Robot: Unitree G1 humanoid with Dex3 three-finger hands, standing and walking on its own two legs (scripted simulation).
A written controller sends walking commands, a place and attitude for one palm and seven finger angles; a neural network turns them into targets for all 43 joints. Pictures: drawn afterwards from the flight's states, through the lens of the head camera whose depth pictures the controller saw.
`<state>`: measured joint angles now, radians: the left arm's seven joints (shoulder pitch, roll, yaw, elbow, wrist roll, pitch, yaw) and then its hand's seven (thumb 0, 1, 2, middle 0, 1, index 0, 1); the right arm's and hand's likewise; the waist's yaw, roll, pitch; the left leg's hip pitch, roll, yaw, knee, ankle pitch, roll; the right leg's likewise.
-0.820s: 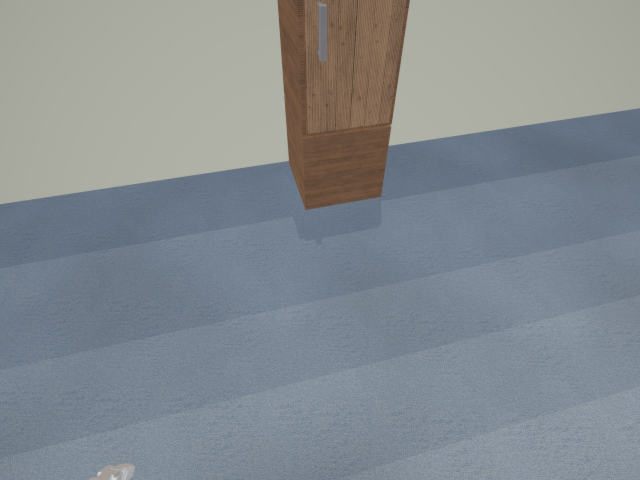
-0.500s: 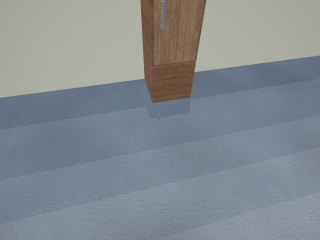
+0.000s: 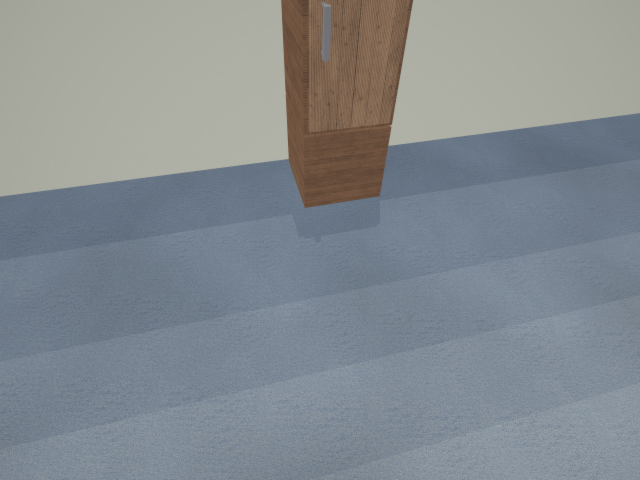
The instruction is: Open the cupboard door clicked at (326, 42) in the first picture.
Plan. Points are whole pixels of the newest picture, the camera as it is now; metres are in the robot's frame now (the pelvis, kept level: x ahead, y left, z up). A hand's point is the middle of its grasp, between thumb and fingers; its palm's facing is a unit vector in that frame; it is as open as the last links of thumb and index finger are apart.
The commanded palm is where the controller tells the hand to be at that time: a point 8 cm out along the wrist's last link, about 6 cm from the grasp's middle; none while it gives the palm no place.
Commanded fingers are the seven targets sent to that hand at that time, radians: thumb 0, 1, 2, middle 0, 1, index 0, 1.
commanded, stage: look at it before walking up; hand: left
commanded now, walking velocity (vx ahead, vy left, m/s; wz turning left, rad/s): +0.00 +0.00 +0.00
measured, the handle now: (325, 31) +1.41 +0.07 +0.03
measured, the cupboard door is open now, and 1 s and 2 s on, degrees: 0 0 0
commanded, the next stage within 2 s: walk to a spot facing it in 0.62 s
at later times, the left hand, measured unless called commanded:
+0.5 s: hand out of the picture +0.07 +0.25 -0.16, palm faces -0.02 -0.94 -0.33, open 7.4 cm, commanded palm none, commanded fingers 0.00 0.90 0.90 -0.20 -0.30 -0.20 -0.30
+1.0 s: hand out of the picture +0.07 +0.20 -0.18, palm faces -0.09 -0.97 -0.24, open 7.4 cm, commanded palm none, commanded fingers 0.00 0.90 0.90 -0.20 -0.30 -0.20 -0.30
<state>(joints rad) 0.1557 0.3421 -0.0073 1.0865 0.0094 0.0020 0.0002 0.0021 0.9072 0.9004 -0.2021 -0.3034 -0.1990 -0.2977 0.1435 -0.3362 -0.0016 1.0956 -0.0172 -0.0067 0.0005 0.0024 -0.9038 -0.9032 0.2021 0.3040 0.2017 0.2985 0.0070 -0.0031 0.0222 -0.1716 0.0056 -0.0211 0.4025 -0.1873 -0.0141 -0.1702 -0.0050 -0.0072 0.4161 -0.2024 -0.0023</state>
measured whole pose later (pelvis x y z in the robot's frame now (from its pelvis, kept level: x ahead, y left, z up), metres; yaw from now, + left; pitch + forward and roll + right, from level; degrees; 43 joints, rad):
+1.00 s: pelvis +0.04 -0.01 -0.01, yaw -7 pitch -1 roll +1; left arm 0.31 0.26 0.02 1.05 0.02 0.04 -0.03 0.00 0.91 0.90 -0.20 -0.30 -0.20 -0.30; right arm 0.23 -0.25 -0.02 1.05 -0.03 -0.01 0.00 0.00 -0.90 -0.90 0.20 0.30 0.20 0.30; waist 0.03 -0.01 -0.01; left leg -0.16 0.05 0.09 0.51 -0.33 -0.02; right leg -0.28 0.02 0.04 0.67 -0.40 -0.02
